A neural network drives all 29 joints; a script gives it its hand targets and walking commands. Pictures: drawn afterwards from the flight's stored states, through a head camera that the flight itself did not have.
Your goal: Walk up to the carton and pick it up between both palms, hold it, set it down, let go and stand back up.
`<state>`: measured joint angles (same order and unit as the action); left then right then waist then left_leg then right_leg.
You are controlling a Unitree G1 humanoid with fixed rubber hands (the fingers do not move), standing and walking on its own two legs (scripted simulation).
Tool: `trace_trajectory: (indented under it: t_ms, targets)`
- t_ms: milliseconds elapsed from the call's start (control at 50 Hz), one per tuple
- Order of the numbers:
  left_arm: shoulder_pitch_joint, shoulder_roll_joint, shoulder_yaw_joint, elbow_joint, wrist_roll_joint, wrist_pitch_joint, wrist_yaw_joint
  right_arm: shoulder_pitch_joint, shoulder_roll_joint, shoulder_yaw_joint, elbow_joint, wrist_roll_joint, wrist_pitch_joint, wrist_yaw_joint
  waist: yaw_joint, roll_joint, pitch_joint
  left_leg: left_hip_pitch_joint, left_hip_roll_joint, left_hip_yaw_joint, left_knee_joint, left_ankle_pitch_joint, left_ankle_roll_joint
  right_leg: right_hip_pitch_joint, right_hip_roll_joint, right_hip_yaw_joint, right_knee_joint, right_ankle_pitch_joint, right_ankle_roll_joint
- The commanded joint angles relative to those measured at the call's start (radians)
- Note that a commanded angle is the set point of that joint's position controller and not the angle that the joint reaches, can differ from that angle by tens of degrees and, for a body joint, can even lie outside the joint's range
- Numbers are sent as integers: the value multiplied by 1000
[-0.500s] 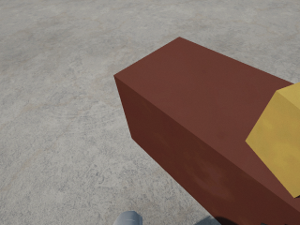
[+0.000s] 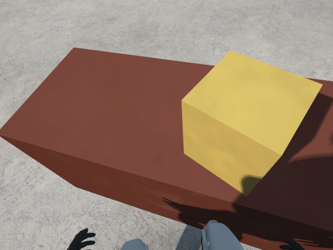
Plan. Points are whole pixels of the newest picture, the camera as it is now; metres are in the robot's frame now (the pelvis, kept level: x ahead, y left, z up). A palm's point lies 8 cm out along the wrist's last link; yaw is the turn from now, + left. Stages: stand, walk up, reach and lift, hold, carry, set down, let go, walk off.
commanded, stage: walk up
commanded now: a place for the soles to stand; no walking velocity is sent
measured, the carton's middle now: (238, 126) +0.38 -0.17 +0.02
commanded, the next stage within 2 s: none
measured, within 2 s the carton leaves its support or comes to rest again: neither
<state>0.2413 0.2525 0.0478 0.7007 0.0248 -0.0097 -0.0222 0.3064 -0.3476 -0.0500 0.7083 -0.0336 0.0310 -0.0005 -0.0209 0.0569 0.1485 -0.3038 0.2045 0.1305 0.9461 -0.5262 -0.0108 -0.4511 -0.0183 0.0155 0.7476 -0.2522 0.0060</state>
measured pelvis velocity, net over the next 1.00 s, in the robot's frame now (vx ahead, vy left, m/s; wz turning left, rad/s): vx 0.00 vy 0.04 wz -0.44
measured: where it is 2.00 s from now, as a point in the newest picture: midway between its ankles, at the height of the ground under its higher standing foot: outside the picture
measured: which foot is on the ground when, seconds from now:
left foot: up 0.00-0.26, down 0.28-1.00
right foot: down 0.00-0.30, up 0.32-0.54, down 0.56-1.00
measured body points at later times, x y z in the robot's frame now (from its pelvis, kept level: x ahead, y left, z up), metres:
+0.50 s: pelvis +0.01 +0.04 +0.01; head +0.06 +0.06 +0.45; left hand +0.21 +0.28 -0.12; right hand +0.05 -0.24 -0.09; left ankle +0.07 +0.16 -0.71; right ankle -0.04 -0.07 -0.67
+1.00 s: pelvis +0.00 +0.04 +0.02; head +0.00 +0.04 +0.47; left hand +0.23 +0.22 -0.08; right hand -0.03 -0.23 -0.09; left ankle +0.07 +0.16 -0.71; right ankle -0.04 -0.07 -0.71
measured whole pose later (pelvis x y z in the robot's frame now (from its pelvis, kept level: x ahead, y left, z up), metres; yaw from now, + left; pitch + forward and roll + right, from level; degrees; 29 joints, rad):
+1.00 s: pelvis +0.00 +0.04 +0.02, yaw -25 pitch -2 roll +1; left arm 0.23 0.25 0.02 0.71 0.00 0.01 -0.01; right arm 0.34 -0.27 -0.01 0.67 -0.01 0.02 0.01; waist -0.02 -0.01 0.02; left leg -0.25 0.10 0.18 0.58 -0.29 -0.02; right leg -0.27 0.07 0.17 0.61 -0.31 0.00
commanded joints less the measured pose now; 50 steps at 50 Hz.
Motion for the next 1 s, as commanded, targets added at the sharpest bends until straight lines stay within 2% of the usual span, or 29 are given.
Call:
trace_trajectory:
  t_ms: [0, 20, 60, 120, 160, 200, 240, 260, 280, 300, 320, 340, 360, 380, 420, 460, 480, 520, 540, 560, 580, 600, 620, 640, 660, 680, 720, 840, 980]
  targets:
    - [79, 313, 92, -83, 2, 3, 68, 87, -66, 16, -108, 35, -9, -10, 50, -357, -269, -287, -70, -189, 308, -20, 9, 381, -246, 429, -350, 170, -252]
    - [63, 265, 74, -107, 20, 6, 68, 114, -71, 12, -95, 27, -19, -12, 44, -353, -278, -254, -73, -176, 269, 4, 8, 371, -197, 348, -304, 239, -228]
    - [63, 200, 50, -112, 17, 6, 55, 96, -94, 5, -96, 10, -25, -11, 53, -314, -275, -204, -92, -153, 183, 2, -9, 312, -163, 319, -280, 324, -232]
    - [62, 211, 52, -130, 15, 13, 49, 36, -96, 0, -132, 11, -3, -8, 75, -273, -233, -190, -120, -131, 72, -34, -33, 245, -201, 406, -273, 346, -270]
    - [27, 240, 59, -147, 15, 22, 49, 41, -87, -1, -136, 21, 0, -6, 62, -290, -231, -143, -134, -121, -14, 12, -29, 205, -197, 418, -247, 396, -266]
    - [-19, 243, 55, -166, 9, 34, 45, 58, -77, -6, -132, 20, -8, -2, 32, -265, -226, -36, -152, -102, -161, 124, -8, 135, -172, 410, -192, 462, -226]
    - [-76, 240, 42, -179, -9, 42, 33, 109, -81, -11, -122, 19, -24, 3, -23, -210, -242, 137, -165, -92, -381, 320, 27, 20, -126, 383, -121, 335, -147]
    - [-67, 195, 27, -196, -20, 41, 28, 90, -146, -22, -135, 10, -33, 3, -25, -49, -252, 166, -35, -262, -499, 290, 75, -65, -44, 310, -6, 161, -79]
    - [-15, 130, 20, -196, -36, 44, 31, 2, -237, -51, -157, 16, -30, 1, 10, 161, -206, 92, 177, -528, -629, 215, 186, -133, 151, 108, 183, -237, -3]
    - [-20, 172, 42, -181, -6, 56, 48, -36, -257, -66, -165, 16, -26, 1, -18, 162, -145, -58, 306, -633, -678, 223, 315, -94, 122, 110, 418, -412, 11]
    - [-32, 214, 61, -166, 9, 64, 50, -44, -199, -53, -168, 21, -30, -4, -11, 82, -85, -82, 270, -582, -658, 280, 323, -110, 104, 147, 510, -389, 14]
    - [-35, 224, 67, -154, 0, 61, 48, -57, -158, -41, -157, 14, -31, -9, -1, 23, -42, -62, 203, -450, -597, 416, 293, -144, 111, 147, 535, -353, 18]
    - [-12, 201, 62, -141, -8, 58, 44, -73, -145, -38, -159, 3, -32, -12, 7, 42, -55, -19, 161, -357, -547, 489, 269, -151, 93, 143, 522, -318, 18]
    - [8, 179, 56, -140, -12, 53, 39, -78, -134, -32, -161, -3, -33, -12, 8, 96, -70, 40, 136, -314, -508, 553, 257, -152, 74, 126, 458, -316, 25]
    - [-9, 148, 41, -147, -14, 44, 28, -18, -121, -30, -149, -4, -32, -8, -26, 171, -125, 169, 138, -306, -480, 558, 252, -144, 52, 84, 293, -354, 40]
    - [-51, 126, 35, -153, -19, 39, 21, 43, -123, -30, -138, -3, -29, -10, -52, 200, -144, 250, 129, -285, -461, 574, 235, -108, 44, 46, 89, -381, 43]
    - [-45, 111, 33, -148, -23, 30, 19, 46, -133, -30, -137, -1, -25, -10, -47, 213, -164, 250, 107, -238, -425, 627, 214, -38, 54, 24, -29, -337, 38]
    - [51, 114, 44, -118, -15, 12, 17, 6, -154, -22, -140, 16, -21, -3, 24, 182, -212, 116, 99, -175, -356, 622, 161, 221, 66, 3, -288, -17, 12]
    - [59, 156, 54, -107, -3, 1, 21, 8, -119, -7, -150, 29, -26, 4, 34, 93, -237, 2, 87, -124, -301, 570, 116, 352, 21, 87, -331, 115, -19]
    - [22, 255, 76, -115, 8, -8, 26, 34, -57, 17, -183, 51, -32, 13, 13, -125, -263, -149, -20, -13, -191, 380, 39, 410, -147, 395, -323, 175, -107]
    - [1, 287, 80, -111, -23, -3, 26, -13, -42, 10, -189, 43, -20, 1, 33, -169, -241, -43, -96, -56, -212, 65, 6, 219, -226, 490, -324, 152, -223]
    - [-19, 243, 66, -102, -24, -7, 26, -42, -64, 6, -182, 34, -12, -1, 36, -135, -204, -3, -98, -83, -216, 22, 5, 159, -212, 457, -316, 143, -237]
    - [-27, 201, 46, -100, -19, -9, 28, -53, -67, 7, -178, 39, -17, 2, 38, -102, -183, -47, -115, -79, -260, 44, 8, 219, -175, 395, -308, 236, -211]
    - [-39, 193, 38, -103, -11, -8, 33, -32, -57, 8, -169, 39, -26, 5, 28, -106, -171, -50, -112, -77, -316, 113, 11, 243, -152, 350, -285, 322, -179]
    - [-68, 197, 30, -107, -15, -6, 34, 22, -51, 8, -153, 33, -38, 7, -2, -146, -185, 39, -94, -88, -404, 268, 24, 195, -122, 304, -261, 342, -143]
    - [-78, 175, 21, -104, -24, -4, 28, 54, -69, 3, -140, 25, -50, 8, -12, -149, -213, 121, -73, -108, -448, 376, 40, 159, -74, 257, -237, 280, -102]
    - [-44, 131, 10, -95, -31, 1, 19, 28, -110, -6, -131, 28, -55, 9, 16, -102, -208, 124, -26, -121, -460, 376, 70, 155, -14, 199, -228, 134, -52]
    - [-30, 154, 16, -75, -30, -2, 15, 45, -95, -4, -127, 29, -37, 8, 12, -91, -120, 107, -48, -77, -487, 217, 55, 80, -14, 261, -288, 37, -56]
    - [-24, 152, 22, -86, -23, -10, 15, 41, -99, -7, -122, 25, -40, 6, 10, -79, -112, 121, -28, -76, -504, 158, 68, 43, 11, 276, -280, 12, -56]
